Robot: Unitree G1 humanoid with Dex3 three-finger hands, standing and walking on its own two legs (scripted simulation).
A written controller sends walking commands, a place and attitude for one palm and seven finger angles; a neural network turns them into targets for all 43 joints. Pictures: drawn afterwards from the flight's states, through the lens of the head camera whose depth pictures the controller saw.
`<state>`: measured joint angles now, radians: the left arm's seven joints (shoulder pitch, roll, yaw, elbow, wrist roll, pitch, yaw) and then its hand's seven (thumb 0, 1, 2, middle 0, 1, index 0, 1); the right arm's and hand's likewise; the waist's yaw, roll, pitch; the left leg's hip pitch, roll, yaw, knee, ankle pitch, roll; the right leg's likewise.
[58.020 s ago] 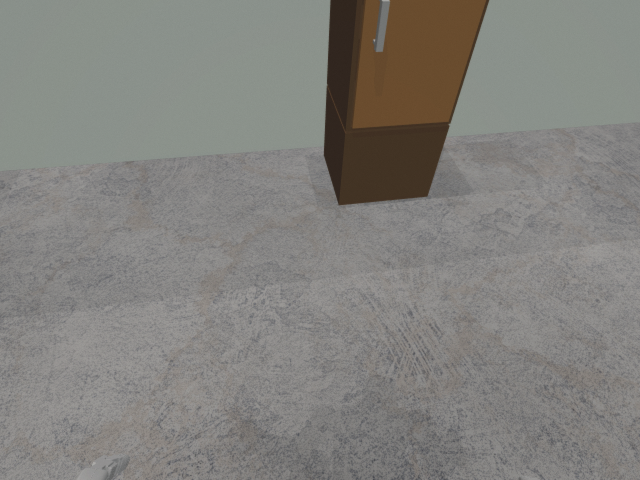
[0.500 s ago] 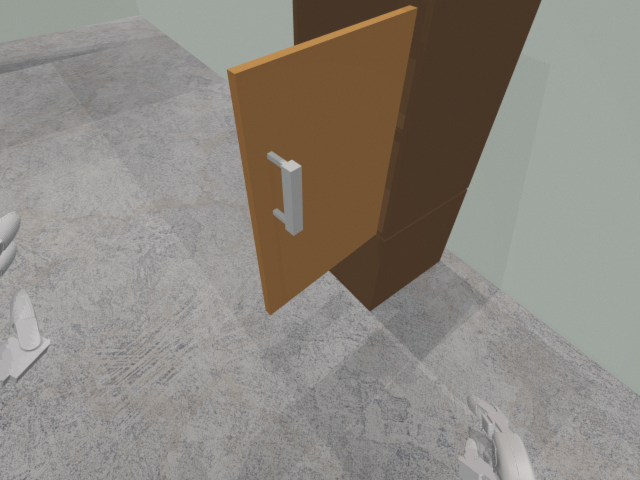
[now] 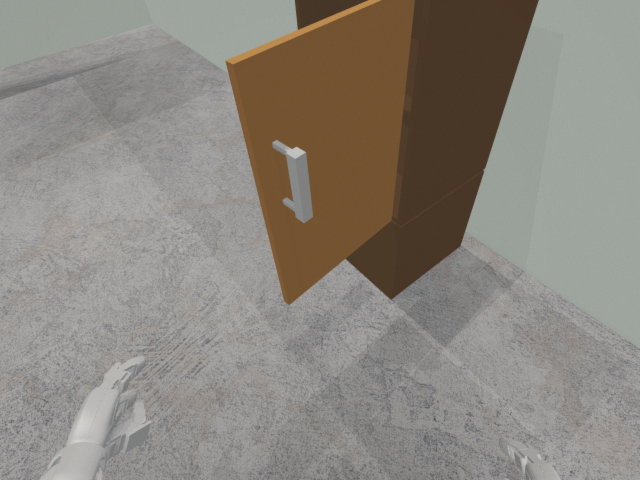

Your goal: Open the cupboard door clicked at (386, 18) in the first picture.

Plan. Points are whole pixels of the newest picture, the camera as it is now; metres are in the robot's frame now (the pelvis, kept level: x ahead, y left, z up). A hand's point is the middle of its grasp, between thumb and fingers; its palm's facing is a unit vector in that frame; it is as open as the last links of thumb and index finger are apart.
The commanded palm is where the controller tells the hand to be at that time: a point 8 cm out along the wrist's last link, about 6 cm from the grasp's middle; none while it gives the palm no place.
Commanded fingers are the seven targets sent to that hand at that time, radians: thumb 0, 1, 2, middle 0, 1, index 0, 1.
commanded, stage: let the arm hang, fingers relaxed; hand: left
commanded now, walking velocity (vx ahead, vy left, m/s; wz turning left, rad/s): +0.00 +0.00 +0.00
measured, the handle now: (292, 181) +0.57 +0.07 +0.05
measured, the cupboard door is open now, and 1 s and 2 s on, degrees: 96 96 96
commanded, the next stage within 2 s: look to check the result in 0.94 s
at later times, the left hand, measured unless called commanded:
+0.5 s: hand out of the picture +0.00 +0.21 -0.15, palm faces +0.05 -0.95 -0.31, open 7.3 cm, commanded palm none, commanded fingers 0.00 0.90 0.90 -0.20 -0.30 -0.20 -0.30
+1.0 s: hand out of the picture +0.08 +0.18 -0.15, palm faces +0.03 -0.97 -0.26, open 7.4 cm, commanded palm none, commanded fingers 0.00 0.90 0.90 -0.20 -0.30 -0.20 -0.30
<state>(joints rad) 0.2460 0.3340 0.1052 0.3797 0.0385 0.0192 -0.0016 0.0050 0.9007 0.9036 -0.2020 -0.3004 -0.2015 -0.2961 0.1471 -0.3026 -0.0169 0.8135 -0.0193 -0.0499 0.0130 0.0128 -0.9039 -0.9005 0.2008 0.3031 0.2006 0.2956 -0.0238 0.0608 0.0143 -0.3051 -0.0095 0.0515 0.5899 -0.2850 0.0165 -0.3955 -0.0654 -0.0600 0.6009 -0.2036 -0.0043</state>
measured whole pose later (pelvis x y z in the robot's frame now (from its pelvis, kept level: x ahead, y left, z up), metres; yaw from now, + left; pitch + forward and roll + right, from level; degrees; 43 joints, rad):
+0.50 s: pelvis +0.00 -0.02 +0.01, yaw +2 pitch -2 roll +0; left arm 0.24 0.26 0.04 1.11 0.02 0.03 0.01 0.01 0.92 0.90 -0.21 -0.30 -0.20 -0.30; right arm 0.29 -0.20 -0.02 1.07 -0.02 0.03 0.00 0.01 -0.91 -0.90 0.20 0.30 0.20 0.29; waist 0.00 0.03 0.06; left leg -0.23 0.02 0.00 0.49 -0.23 -0.01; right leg -0.29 -0.03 -0.12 0.46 -0.15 -0.04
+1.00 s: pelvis +0.02 -0.03 +0.02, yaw +2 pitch -2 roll +1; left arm 0.12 0.23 0.03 1.13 0.02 0.00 0.00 0.00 0.90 0.90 -0.21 -0.30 -0.21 -0.30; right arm 0.21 -0.24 -0.01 1.11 -0.02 0.01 -0.01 0.01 -0.91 -0.90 0.20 0.30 0.20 0.29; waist -0.01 0.01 0.07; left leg -0.15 0.02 0.00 0.38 -0.21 -0.03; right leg -0.22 -0.02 -0.11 0.40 -0.15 -0.03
